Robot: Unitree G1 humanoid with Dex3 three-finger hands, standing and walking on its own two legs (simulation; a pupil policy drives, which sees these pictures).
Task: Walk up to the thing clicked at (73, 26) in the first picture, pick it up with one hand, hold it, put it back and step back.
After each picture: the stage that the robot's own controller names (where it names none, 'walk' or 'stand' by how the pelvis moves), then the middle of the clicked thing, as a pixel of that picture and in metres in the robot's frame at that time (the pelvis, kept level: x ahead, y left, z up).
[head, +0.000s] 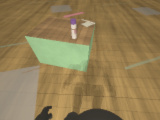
stand; (73, 29) +1.04 +0.30 -0.03
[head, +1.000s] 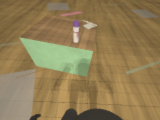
walk; (76, 32) +0.92 +0.23 -0.02
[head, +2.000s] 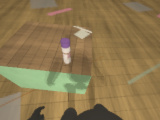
stand; (66, 52) +0.54 +0.24 -0.03
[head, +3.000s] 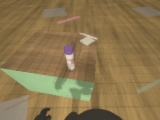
stand; (70, 58) +0.51 +0.23 -0.03
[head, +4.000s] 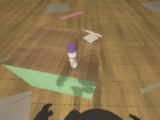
stand; (72, 56) +0.51 +0.21 -0.03
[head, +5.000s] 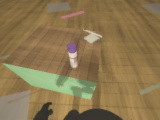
stand; (73, 56) +0.51 +0.20 -0.03
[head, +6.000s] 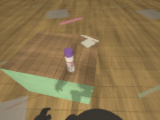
stand; (69, 60) +0.49 +0.22 -0.04
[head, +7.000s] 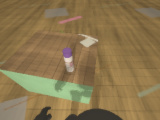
stand; (68, 61) +0.48 +0.23 -0.04
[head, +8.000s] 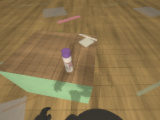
rise first; (67, 61) +0.47 +0.24 -0.04
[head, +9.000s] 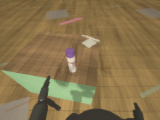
rise first; (71, 61) +0.48 +0.22 -0.03
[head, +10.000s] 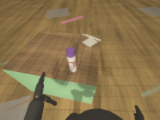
go down; (71, 60) +0.48 +0.22 -0.03
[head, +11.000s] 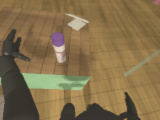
go down; (59, 50) +0.48 +0.21 +0.01
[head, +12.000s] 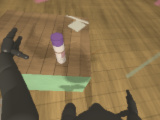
approach; (59, 50) +0.48 +0.21 +0.03
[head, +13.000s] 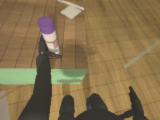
close in; (51, 39) +0.51 +0.23 +0.06
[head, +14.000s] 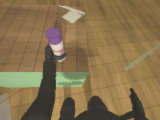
lift; (57, 48) +0.47 +0.19 +0.06
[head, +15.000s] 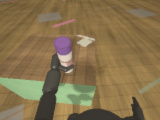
lift; (65, 58) +0.33 +0.17 +0.20
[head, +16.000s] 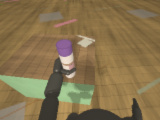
hold; (67, 61) +0.32 +0.16 +0.17
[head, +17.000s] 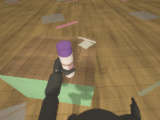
hold; (67, 62) +0.32 +0.17 +0.17
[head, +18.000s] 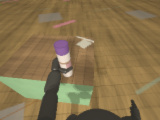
crouch; (64, 61) +0.34 +0.18 +0.15
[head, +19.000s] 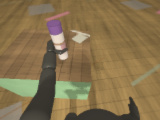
crouch; (59, 42) +0.46 +0.21 +0.18
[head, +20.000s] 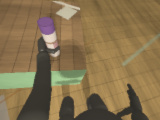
lower; (51, 40) +0.51 +0.20 +0.07
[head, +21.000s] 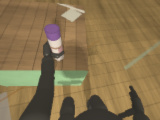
lower; (56, 45) +0.48 +0.20 +0.06
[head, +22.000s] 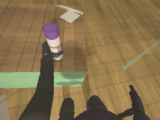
lower; (54, 45) +0.49 +0.20 +0.06
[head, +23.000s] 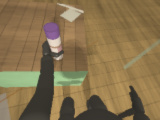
lower; (55, 44) +0.49 +0.20 +0.06
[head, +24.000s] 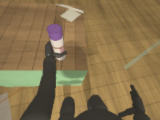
open; (58, 45) +0.49 +0.18 +0.06
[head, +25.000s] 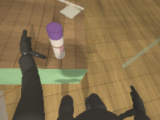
rise; (57, 44) +0.48 +0.18 +0.06
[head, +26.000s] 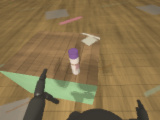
sink last; (74, 62) +0.44 +0.18 +0.01
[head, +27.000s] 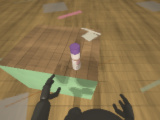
stand; (75, 58) +0.47 +0.17 +0.01
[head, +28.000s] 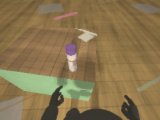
stand; (72, 59) +0.45 +0.18 +0.02
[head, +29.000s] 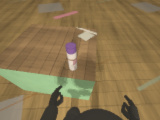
stand; (72, 58) +0.46 +0.18 +0.03
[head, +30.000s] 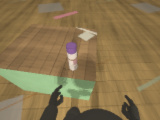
stand; (72, 58) +0.46 +0.18 +0.03
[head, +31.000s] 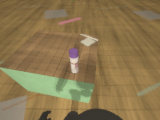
stand; (74, 61) +0.47 +0.18 -0.02
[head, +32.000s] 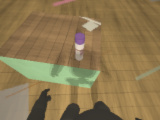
walk; (79, 48) +0.53 +0.13 +0.00
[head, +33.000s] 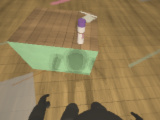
walk; (81, 32) +0.76 +0.16 -0.02
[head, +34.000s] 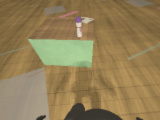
stand; (79, 27) +1.05 +0.30 -0.02
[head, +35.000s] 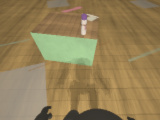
stand; (83, 25) +1.08 +0.19 -0.03
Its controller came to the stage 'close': yes
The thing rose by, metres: 0.21
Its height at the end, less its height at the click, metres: +0.00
